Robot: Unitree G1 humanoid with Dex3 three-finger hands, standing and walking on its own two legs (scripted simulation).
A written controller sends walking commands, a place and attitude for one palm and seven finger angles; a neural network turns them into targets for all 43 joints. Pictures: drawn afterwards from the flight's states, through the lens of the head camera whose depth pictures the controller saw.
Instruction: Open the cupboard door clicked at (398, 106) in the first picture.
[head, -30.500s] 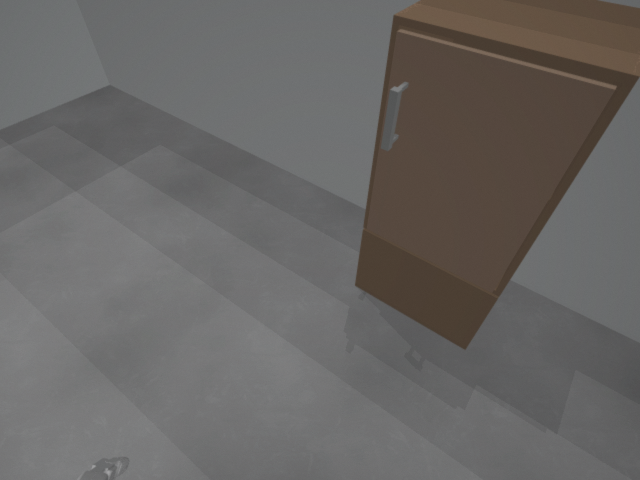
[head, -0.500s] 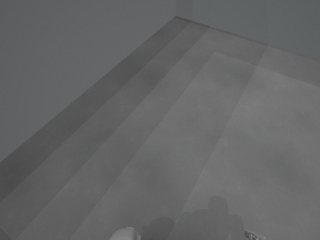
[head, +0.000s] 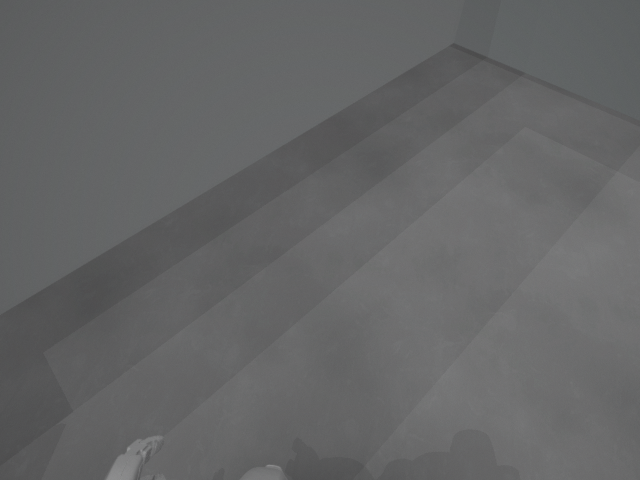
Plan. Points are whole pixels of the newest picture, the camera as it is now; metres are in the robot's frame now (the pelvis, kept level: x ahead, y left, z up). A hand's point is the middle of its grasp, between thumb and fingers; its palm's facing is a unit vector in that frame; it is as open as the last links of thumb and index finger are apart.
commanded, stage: turn to face it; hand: left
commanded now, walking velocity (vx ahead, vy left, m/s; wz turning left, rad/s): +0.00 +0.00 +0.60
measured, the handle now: out of the picture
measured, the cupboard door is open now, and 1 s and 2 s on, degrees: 41 41 41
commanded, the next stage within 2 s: none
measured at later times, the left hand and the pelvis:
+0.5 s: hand out of the picture +0.00 +0.24 -0.16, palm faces +0.35 -0.90 -0.25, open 7.4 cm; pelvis +0.01 +0.01 +0.01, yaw +19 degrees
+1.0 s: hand out of the picture -0.03 +0.16 -0.15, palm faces +0.60 -0.76 -0.24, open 7.4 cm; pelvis +0.04 -0.03 +0.01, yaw +38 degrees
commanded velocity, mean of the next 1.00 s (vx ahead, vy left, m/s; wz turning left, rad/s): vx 0.00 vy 0.00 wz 0.60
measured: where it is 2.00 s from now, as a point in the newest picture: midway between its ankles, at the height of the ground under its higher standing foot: outside the picture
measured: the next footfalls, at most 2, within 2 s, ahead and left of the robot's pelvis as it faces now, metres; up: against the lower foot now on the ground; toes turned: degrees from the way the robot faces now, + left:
left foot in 0.32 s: +0.03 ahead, +0.14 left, +0.00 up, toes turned +19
right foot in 0.70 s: +0.10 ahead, -0.12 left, +0.00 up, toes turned +24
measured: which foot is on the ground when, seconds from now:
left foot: up 0.00-0.30, down 0.32-0.70, up 0.72-1.00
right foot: down 0.00-0.32, up 0.34-0.68, down 0.70-1.00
